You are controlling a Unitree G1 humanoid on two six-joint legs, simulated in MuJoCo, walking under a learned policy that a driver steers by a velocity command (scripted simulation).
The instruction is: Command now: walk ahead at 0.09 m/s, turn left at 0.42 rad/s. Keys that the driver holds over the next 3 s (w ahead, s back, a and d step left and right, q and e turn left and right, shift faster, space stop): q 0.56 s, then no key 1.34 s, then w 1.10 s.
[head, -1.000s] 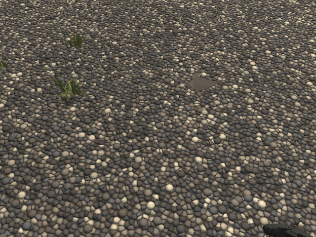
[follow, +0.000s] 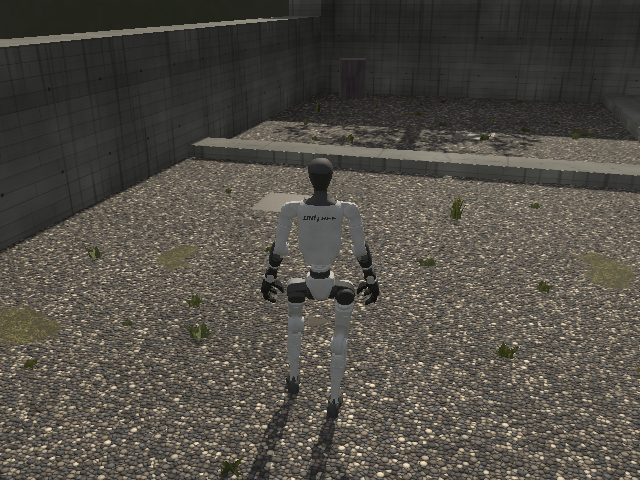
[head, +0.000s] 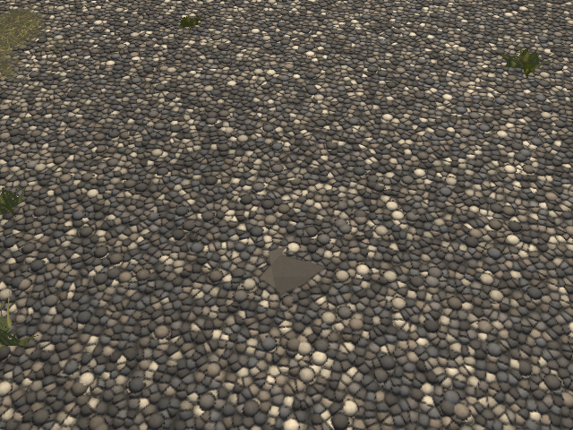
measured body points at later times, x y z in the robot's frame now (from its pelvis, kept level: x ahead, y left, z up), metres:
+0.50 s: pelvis +0.07 +0.01 +0.00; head +0.11 +0.03 +0.44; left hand +0.13 +0.32 -0.13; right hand +0.29 -0.23 -0.10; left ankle +0.09 +0.12 -0.74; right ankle +0.14 -0.13 -0.72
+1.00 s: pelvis +0.08 +0.00 +0.00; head +0.10 +0.01 +0.44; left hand +0.05 +0.28 -0.14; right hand +0.32 -0.18 -0.12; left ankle +0.02 +0.11 -0.74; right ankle +0.14 -0.12 -0.74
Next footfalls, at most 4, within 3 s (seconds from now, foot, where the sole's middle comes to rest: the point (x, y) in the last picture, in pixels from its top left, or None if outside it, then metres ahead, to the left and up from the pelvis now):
0.12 left None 0.13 0.12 -0.78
0.58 right None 0.17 -0.11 -0.78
0.92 left None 0.05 0.13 -0.78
2.58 left None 0.41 0.28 -0.78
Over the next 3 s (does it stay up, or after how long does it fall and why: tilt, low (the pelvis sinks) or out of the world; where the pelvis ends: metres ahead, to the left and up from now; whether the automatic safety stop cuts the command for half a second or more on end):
stays up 0.49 0.21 0.00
